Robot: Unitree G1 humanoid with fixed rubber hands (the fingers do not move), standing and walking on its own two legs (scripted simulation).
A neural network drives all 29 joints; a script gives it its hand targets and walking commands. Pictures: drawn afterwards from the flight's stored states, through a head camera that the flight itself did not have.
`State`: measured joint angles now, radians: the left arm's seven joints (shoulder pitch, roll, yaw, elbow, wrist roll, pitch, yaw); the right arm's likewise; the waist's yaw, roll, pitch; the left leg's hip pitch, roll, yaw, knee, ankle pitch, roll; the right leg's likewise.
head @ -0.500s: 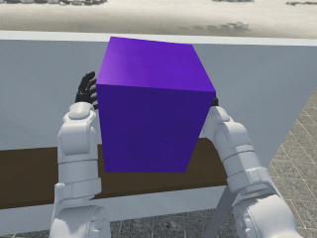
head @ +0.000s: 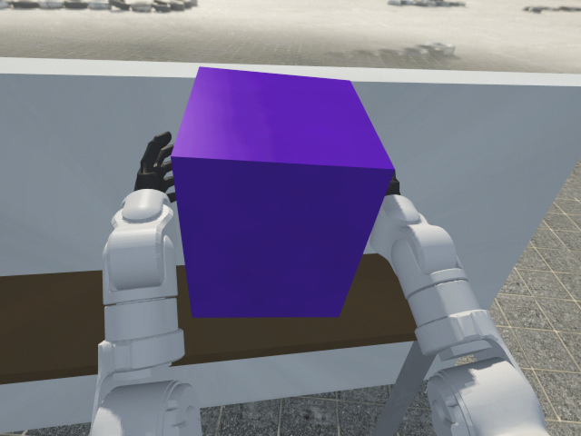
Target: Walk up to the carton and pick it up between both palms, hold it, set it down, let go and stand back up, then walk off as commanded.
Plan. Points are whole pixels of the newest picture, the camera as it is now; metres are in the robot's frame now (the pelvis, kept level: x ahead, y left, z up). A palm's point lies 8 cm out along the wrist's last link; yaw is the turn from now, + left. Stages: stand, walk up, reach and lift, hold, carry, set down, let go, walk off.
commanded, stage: hold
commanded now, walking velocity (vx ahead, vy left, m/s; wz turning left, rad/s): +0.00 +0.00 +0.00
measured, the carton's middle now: (272, 197) +0.38 +0.02 +0.22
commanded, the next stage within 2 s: none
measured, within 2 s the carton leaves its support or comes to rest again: neither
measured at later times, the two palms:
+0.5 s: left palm (152, 198) +0.35 +0.16 +0.23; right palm (380, 203) +0.36 -0.13 +0.22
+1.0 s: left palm (152, 194) +0.35 +0.16 +0.24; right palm (380, 199) +0.36 -0.13 +0.23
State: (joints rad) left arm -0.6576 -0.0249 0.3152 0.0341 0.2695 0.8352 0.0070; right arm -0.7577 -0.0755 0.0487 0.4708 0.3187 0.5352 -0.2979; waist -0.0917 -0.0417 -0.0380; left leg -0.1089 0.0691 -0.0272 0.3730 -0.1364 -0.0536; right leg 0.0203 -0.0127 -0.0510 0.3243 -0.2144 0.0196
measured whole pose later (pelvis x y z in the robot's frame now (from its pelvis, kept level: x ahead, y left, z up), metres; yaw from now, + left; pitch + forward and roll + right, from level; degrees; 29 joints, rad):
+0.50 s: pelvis -0.01 +0.00 +0.00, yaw +0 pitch -7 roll -1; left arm -0.67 -0.02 0.33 0.07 0.28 0.82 0.00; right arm -0.78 -0.08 0.05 0.51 0.31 0.53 -0.29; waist -0.09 -0.04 -0.04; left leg -0.12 0.07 -0.02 0.37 -0.12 -0.05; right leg 0.00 -0.01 -0.05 0.32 -0.20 0.02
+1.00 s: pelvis +0.00 +0.00 +0.00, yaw -1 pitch -6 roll -1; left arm -0.68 -0.02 0.32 0.07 0.26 0.81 0.02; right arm -0.77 -0.08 0.05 0.50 0.31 0.52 -0.29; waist -0.08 -0.05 -0.05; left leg -0.13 0.07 -0.02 0.38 -0.14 -0.05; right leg 0.00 -0.01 -0.04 0.32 -0.21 0.02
